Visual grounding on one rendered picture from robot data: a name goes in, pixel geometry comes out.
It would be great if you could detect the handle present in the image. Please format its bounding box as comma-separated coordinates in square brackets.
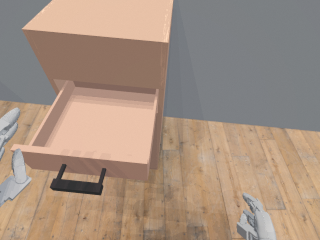
[50, 164, 106, 196]

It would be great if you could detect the drawer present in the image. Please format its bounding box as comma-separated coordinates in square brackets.
[10, 80, 159, 181]

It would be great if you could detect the right robot hand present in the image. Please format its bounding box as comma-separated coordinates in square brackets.
[236, 192, 277, 240]

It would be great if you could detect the cabinet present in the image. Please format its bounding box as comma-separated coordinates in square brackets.
[22, 0, 174, 170]

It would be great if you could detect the left robot hand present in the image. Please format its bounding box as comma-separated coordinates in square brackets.
[0, 107, 32, 207]

